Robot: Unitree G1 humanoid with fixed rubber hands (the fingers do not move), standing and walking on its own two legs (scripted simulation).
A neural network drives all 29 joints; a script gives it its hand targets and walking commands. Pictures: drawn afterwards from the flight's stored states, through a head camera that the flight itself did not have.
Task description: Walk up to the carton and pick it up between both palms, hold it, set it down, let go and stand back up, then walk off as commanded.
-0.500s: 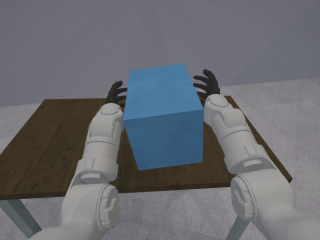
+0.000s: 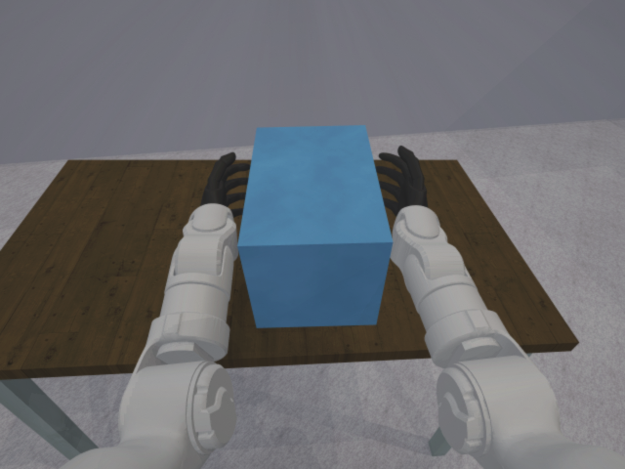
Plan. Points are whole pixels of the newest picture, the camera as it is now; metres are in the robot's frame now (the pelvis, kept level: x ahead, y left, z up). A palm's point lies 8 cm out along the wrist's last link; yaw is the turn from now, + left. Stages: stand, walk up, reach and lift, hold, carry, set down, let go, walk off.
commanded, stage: set down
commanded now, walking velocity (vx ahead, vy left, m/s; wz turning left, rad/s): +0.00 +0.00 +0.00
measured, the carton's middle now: (313, 221) +0.41 +0.00 +0.13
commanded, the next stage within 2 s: none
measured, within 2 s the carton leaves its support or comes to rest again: neither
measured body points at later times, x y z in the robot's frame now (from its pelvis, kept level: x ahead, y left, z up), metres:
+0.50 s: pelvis +0.00 +0.00 +0.00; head -0.02 +0.04 +0.45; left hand +0.42 +0.13 +0.13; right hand +0.41 -0.13 +0.16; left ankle +0.02 +0.10 -0.74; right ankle +0.02 -0.15 -0.74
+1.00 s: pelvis +0.02 +0.00 +0.00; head +0.01 +0.04 +0.45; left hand +0.44 +0.13 +0.11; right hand +0.42 -0.12 +0.14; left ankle +0.02 +0.10 -0.74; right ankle +0.02 -0.15 -0.74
